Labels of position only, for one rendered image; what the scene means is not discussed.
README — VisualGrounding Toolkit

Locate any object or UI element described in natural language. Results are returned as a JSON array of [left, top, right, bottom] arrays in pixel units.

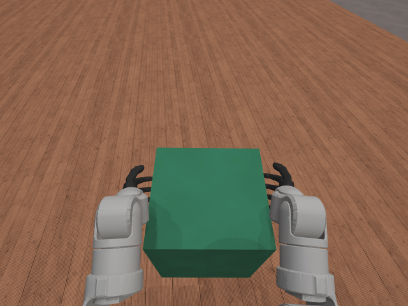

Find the left robot forearm
[[82, 187, 149, 306]]

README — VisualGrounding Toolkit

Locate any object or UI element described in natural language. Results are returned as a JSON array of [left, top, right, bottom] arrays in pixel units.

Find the carton
[[143, 147, 276, 278]]

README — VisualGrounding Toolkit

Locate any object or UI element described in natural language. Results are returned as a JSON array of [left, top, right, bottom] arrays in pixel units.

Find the robot left hand
[[123, 165, 152, 202]]

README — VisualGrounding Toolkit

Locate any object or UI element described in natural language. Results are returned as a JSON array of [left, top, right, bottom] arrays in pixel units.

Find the right robot forearm
[[269, 186, 338, 306]]

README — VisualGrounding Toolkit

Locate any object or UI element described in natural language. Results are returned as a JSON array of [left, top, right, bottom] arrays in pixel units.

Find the robot right hand
[[264, 163, 294, 208]]

